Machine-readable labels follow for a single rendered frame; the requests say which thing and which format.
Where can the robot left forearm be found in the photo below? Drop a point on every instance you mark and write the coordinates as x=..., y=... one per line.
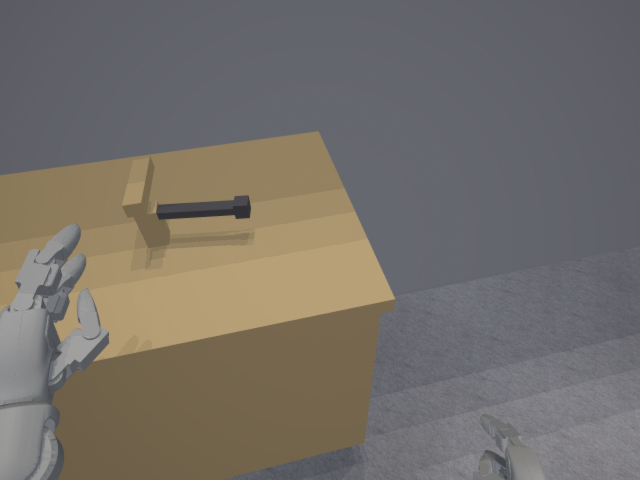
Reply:
x=29, y=450

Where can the tap lever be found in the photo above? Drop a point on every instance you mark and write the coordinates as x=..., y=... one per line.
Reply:
x=240, y=207

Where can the counter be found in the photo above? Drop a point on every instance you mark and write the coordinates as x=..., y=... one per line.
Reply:
x=235, y=345

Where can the right robot hand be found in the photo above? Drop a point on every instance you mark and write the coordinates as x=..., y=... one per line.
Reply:
x=521, y=462

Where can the left robot hand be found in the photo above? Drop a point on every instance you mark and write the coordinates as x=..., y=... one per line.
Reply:
x=28, y=337

